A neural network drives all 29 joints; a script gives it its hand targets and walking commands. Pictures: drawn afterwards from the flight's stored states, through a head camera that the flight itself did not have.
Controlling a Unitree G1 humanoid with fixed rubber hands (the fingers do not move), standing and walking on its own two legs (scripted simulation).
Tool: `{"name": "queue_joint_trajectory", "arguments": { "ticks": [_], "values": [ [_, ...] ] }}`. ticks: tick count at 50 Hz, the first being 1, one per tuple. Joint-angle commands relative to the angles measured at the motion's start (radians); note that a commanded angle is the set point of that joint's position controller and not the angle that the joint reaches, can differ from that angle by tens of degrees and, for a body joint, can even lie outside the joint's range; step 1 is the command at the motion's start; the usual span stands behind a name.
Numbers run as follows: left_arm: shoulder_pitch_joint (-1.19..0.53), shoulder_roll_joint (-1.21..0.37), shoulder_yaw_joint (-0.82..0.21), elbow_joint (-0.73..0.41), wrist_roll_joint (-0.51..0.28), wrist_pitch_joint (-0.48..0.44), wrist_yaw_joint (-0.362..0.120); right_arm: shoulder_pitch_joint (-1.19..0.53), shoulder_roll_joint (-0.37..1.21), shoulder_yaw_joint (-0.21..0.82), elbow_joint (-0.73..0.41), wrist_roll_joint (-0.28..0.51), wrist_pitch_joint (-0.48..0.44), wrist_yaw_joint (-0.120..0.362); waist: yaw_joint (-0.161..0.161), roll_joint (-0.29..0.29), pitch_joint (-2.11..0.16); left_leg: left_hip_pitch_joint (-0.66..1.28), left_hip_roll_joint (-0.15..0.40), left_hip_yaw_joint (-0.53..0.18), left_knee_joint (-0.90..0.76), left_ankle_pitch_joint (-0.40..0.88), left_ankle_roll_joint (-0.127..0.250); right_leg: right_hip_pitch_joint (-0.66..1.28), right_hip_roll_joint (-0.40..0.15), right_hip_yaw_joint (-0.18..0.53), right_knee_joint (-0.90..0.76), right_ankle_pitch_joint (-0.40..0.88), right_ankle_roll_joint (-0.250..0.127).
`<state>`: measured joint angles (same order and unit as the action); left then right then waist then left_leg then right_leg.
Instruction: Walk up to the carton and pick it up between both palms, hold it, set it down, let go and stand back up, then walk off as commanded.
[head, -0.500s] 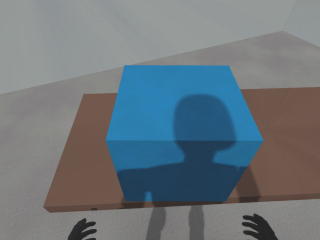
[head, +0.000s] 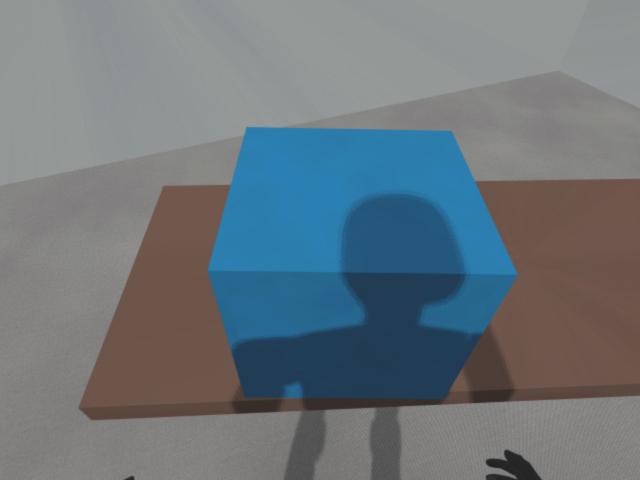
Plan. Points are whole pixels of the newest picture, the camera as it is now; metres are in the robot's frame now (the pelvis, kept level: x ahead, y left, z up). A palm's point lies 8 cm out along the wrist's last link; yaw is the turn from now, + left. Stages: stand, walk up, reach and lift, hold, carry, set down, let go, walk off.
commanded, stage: stand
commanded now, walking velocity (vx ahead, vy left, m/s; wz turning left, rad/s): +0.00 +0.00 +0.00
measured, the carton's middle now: (347, 265) +0.41 -0.03 +0.06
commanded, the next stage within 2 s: none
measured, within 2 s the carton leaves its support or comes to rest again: neither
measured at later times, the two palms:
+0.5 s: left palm out of the picture +0.09 +0.28 -0.10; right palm out of the picture +0.12 -0.25 -0.09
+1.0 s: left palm out of the picture +0.08 +0.28 -0.10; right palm out of the picture +0.11 -0.25 -0.09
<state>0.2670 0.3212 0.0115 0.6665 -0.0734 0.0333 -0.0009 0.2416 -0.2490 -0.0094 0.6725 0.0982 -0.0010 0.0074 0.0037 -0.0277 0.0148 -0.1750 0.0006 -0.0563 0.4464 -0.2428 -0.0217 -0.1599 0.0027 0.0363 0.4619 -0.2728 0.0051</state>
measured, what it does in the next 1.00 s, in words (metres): stands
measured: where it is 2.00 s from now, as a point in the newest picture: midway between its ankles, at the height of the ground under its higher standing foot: outside the picture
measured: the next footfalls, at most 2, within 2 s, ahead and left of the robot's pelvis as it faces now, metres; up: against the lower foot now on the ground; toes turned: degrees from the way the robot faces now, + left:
none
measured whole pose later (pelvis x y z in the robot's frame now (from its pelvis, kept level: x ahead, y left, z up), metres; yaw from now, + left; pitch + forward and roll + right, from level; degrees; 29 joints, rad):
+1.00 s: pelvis +0.00 +0.00 +0.00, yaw +0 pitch -2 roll +0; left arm 0.26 0.34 0.01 0.78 -0.07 0.00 -0.01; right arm 0.24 -0.25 -0.01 0.71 0.10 0.00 0.00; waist 0.00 -0.02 0.02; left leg -0.18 0.00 -0.06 0.46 -0.24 -0.02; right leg -0.16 0.00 0.04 0.47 -0.27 0.01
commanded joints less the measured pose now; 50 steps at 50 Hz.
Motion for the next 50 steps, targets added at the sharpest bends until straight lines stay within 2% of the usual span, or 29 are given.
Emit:
{"name": "queue_joint_trajectory", "arguments": {
  "ticks": [1,2,5,7,9,11,12,15,16,17,18,20,22,25,31,34,36,37,38,39,40,42,43,44,45,46,47,49,50],
  "values": [
    [-0.059,0.25,0.101,-0.047,0.138,-0.086,0.001,-0.042,-0.256,-0.089,-0.04,-0.161,-0.055,-0.002,0.006,0.012,-0.025,-0.002,0.072,-0.046,-0.016,0.09,0.07,-0.02,-0.071,0.086,-0.101,0.123,-0.038],
    [-0.065,0.223,0.087,-0.005,0.142,-0.084,0.003,-0.027,-0.285,-0.095,-0.035,-0.167,-0.053,0.005,-0.01,0.035,-0.002,-0.018,0.061,-0.037,-0.032,0.094,0.07,-0.035,-0.084,0.11,-0.087,0.123,-0.042],
    [-0.053,0.208,0.079,-0.031,0.139,-0.085,0.002,-0.016,-0.308,-0.103,-0.002,-0.158,-0.038,-0.007,0.011,0.007,-0.004,0.02,0.08,-0.039,-0.032,0.143,0.073,-0.039,-0.061,0.068,-0.085,0.177,-0.034],
    [-0.039,0.219,0.078,0.002,0.137,-0.088,0.007,-0.043,-0.292,-0.1,-0.015,-0.162,-0.05,-0.007,-0.004,0.062,0.002,0.031,0.08,-0.048,-0.032,0.158,0.077,-0.027,-0.084,0.087,-0.093,0.219,-0.048],
    [-0.038,0.226,0.077,0.008,0.118,-0.084,0.004,-0.041,-0.297,-0.101,-0.005,-0.152,-0.044,-0.01,0.013,0.022,0.005,-0.001,0.088,-0.039,-0.019,0.127,0.081,-0.009,-0.094,0.104,-0.094,0.211,-0.053],
    [-0.061,0.244,0.087,0.021,0.128,-0.093,0.003,-0.055,-0.292,-0.103,-0.013,-0.151,-0.044,-0.015,-0.023,-0.006,0.019,0.03,0.095,-0.052,-0.027,0.179,0.074,-0.058,-0.085,0.078,-0.101,0.228,-0.048],
    [-0.034,0.216,0.074,0.006,0.124,-0.093,-0.002,-0.045,-0.285,-0.099,-0.017,-0.149,-0.049,-0.013,0.002,0.068,-0.042,0.019,0.088,-0.046,-0.017,0.142,0.069,0.003,-0.09,0.087,-0.099,0.206,-0.05],
    [-0.035,0.231,0.072,0.017,0.115,-0.095,0.001,-0.045,-0.273,-0.091,-0.003,-0.159,-0.03,-0.018,0.009,0.085,0.019,-0.021,0.071,-0.042,-0.035,0.126,0.08,0.001,-0.088,0.094,-0.092,0.175,-0.05],
    [-0.064,0.233,0.081,0.023,0.122,-0.095,-0.003,-0.071,-0.295,-0.107,-0.016,-0.146,-0.043,-0.017,-0.006,0.004,0.036,-0.008,0.09,-0.046,0.003,0.175,0.082,-0.039,-0.09,0.093,-0.099,0.203,-0.049],
    [-0.052,0.24,0.081,0.03,0.123,-0.098,0.002,-0.037,-0.272,-0.099,-0.015,-0.153,-0.044,-0.009,-0.019,-0.003,-0.02,0.008,0.082,-0.045,-0.033,0.141,0.081,-0.008,-0.085,0.079,-0.083,0.236,-0.048],
    [-0.003,0.231,0.087,0.024,0.125,-0.096,0.003,-0.034,-0.267,-0.088,-0.005,-0.16,-0.044,-0.014,0.02,0.066,-0.018,0.004,0.07,-0.028,-0.01,0.193,0.078,0.012,-0.089,0.094,-0.073,0.254,-0.039],
    [-0.047,0.26,0.086,0.036,0.125,-0.086,0.002,-0.048,-0.295,-0.105,-0.01,-0.147,-0.048,-0.011,-0.009,0.027,-0.019,0.012,0.078,-0.044,-0.024,0.175,0.073,0.0,-0.089,0.07,-0.074,0.241,-0.049],
    [-0.045,0.216,0.079,0.031,0.122,-0.081,-0.006,-0.038,-0.28,-0.102,0.0,-0.152,-0.04,-0.019,0.006,0.101,0.009,0.013,0.09,-0.045,0.002,0.241,0.08,-0.014,-0.09,0.077,-0.081,0.287,-0.046],
    [-0.023,0.223,0.08,0.058,0.123,-0.097,-0.001,-0.042,-0.281,-0.094,0.009,-0.146,-0.044,-0.021,0.004,0.014,-0.031,0.034,0.094,-0.059,-0.011,0.216,0.085,0.018,-0.09,0.08,-0.088,0.239,-0.047],
    [-0.033,0.256,0.085,0.06,0.122,-0.083,0.003,-0.025,-0.289,-0.094,0.007,-0.148,-0.045,-0.017,0.006,0.099,0.019,-0.012,0.073,-0.041,-0.043,0.165,0.064,0.004,-0.094,0.077,-0.085,0.215,-0.049],
    [-0.052,0.259,0.089,0.056,0.119,-0.092,0.004,-0.046,-0.299,-0.098,0.012,-0.145,-0.042,-0.023,0.015,0.06,0.021,-0.02,0.086,-0.062,-0.039,0.193,0.074,0.003,-0.078,0.064,-0.08,0.22,-0.046],
    [-0.077,0.256,0.091,0.065,0.118,-0.084,0.005,-0.028,-0.287,-0.105,0.016,-0.141,-0.049,-0.021,-0.025,0.065,0.023,0.015,0.079,-0.045,-0.049,0.188,0.062,-0.015,-0.09,0.078,-0.09,0.214,-0.049],
    [-0.049,0.233,0.081,0.065,0.121,-0.079,0.003,-0.009,-0.324,-0.104,0.036,-0.149,-0.046,-0.02,0.01,0.079,0.021,-0.018,0.092,-0.056,-0.037,0.185,0.064,0.012,-0.088,0.081,-0.094,0.212,-0.043],
    [-0.028,0.213,0.092,0.081,0.115,-0.085,0.004,-0.029,-0.29,-0.094,0.026,-0.15,-0.045,-0.023,0.004,0.05,-0.008,0.009,0.093,-0.058,-0.025,0.185,0.078,0.001,-0.092,0.081,-0.07,0.217,-0.054],
    [-0.043,0.215,0.071,0.073,0.117,-0.088,0.006,-0.061,-0.287,-0.095,0.022,-0.15,-0.041,-0.024,-0.003,0.117,0.082,-0.007,0.099,-0.065,-0.021,0.215,0.084,-0.061,-0.099,0.101,-0.089,0.204,-0.059],
    [-0.052,0.239,0.083,0.081,0.114,-0.095,0.005,-0.064,-0.313,-0.102,0.021,-0.137,-0.041,-0.024,0.009,0.066,0.054,-0.009,0.109,-0.08,-0.055,0.163,0.084,-0.028,-0.095,0.083,-0.092,0.188,-0.066],
    [-0.039,0.24,0.081,0.083,0.11,-0.078,0.001,-0.064,-0.306,-0.099,0.033,-0.149,-0.038,-0.018,0.013,0.104,0.032,-0.014,0.089,-0.047,-0.036,0.136,0.077,0.0,-0.101,0.109,-0.115,0.186,-0.059],
    [-0.084,0.271,0.093,0.075,0.118,-0.083,0.007,-0.054,-0.274,-0.093,0.025,-0.138,-0.041,-0.018,-0.023,0.067,0.076,-0.03,0.089,-0.051,-0.042,0.123,0.069,-0.044,-0.106,0.117,-0.113,0.179,-0.052],
    [-0.065,0.268,0.098,0.079,0.101,-0.084,0.008,-0.042,-0.292,-0.101,0.037,-0.14,-0.045,-0.021,0.006,0.018,-0.015,0.02,0.097,-0.051,-0.04,0.177,0.084,0.002,-0.1,0.095,-0.09,0.177,-0.065],
    [-0.056,0.224,0.076,0.07,0.109,-0.085,0.004,-0.056,-0.312,-0.102,0.046,-0.147,-0.047,-0.018,0.006,0.095,0.006,0.013,0.083,-0.04,-0.031,0.128,0.067,-0.031,-0.096,0.109,-0.108,0.185,-0.053],
    [-0.048,0.196,0.066,0.086,0.11,-0.089,-0.002,-0.056,-0.306,-0.101,0.038,-0.152,-0.05,-0.023,0.007,0.055,0.005,-0.005,0.088,-0.065,-0.052,0.136,0.081,0.004,-0.092,0.094,-0.09,0.208,-0.06],
    [-0.051,0.233,0.078,0.097,0.122,-0.091,0.005,-0.052,-0.304,-0.105,0.037,-0.153,-0.05,-0.018,-0.01,0.088,0.006,0.034,0.094,-0.049,-0.035,0.166,0.065,-0.026,-0.094,0.106,-0.099,0.228,-0.06],
    [-0.062,0.229,0.077,0.094,0.116,-0.08,0.006,-0.048,-0.296,-0.095,0.049,-0.155,-0.039,-0.018,0.013,0.093,0.038,-0.016,0.091,-0.041,-0.051,0.16,0.063,-0.024,-0.087,0.077,-0.087,0.214,-0.038],
    [-0.059,0.213,0.081,0.107,0.109,-0.083,0.01,-0.04,-0.302,-0.103,0.054,-0.141,-0.044,-0.02,-0.008,0.109,0.055,-0.021,0.086,-0.064,-0.05,0.174,0.065,-0.017,-0.092,0.101,-0.092,0.226,-0.056]
  ]
}}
